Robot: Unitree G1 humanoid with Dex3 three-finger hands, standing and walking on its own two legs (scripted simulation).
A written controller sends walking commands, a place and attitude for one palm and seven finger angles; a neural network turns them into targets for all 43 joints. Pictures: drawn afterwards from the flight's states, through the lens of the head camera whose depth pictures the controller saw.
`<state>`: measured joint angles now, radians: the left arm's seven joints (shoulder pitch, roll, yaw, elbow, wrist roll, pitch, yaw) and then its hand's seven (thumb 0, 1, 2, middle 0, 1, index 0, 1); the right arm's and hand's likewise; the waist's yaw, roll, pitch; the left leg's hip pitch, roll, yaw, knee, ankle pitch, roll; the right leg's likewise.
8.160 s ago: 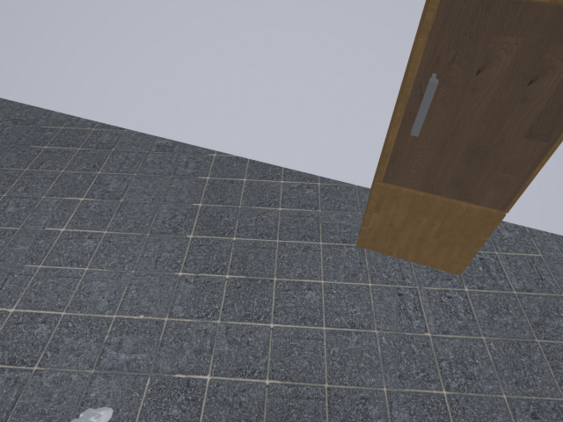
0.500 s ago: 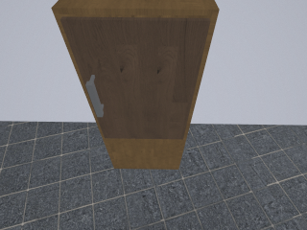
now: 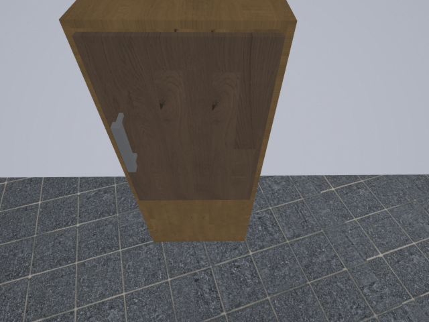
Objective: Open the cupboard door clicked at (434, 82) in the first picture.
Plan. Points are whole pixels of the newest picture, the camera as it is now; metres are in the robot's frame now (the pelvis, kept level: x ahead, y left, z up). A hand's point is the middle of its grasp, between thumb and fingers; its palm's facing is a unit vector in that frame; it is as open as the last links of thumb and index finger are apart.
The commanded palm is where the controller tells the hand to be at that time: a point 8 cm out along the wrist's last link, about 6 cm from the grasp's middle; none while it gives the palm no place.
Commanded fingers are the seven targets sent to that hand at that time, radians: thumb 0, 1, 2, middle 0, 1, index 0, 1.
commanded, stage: look again from close up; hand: left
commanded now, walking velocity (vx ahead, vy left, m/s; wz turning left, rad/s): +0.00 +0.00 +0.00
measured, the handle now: (126, 143) +0.52 +0.26 -0.02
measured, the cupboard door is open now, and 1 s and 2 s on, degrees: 0 0 0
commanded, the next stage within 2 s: shuffle to correct the standing spot in 0.48 s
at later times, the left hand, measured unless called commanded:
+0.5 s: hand out of the picture +0.02 +0.15 -0.17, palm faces +0.02 -0.98 -0.20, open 7.3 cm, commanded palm none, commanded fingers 0.00 0.90 0.90 -0.20 -0.30 -0.20 -0.30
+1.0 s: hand out of the picture +0.00 +0.18 -0.18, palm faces +0.06 -0.98 -0.20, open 7.3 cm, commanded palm none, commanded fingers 0.00 0.90 0.90 -0.20 -0.30 -0.20 -0.30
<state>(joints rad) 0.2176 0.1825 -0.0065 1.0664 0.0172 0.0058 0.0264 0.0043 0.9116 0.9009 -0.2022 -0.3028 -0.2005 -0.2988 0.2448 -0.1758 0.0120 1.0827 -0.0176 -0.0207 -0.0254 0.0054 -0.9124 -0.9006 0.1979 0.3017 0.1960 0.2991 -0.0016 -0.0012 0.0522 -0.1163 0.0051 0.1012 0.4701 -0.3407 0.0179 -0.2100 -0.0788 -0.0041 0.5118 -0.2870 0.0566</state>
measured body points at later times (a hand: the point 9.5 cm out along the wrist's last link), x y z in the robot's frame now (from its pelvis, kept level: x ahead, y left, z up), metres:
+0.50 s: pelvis +0.00 -0.03 +0.00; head +0.02 -0.02 +0.45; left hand +0.02 +0.20 -0.16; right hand +0.02 -0.25 -0.16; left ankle -0.05 +0.10 -0.74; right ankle -0.01 -0.16 -0.74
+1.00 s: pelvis -0.01 +0.00 +0.00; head +0.01 +0.01 +0.45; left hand +0.00 +0.24 -0.16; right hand +0.00 -0.23 -0.15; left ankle -0.05 +0.10 -0.74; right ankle -0.01 -0.15 -0.74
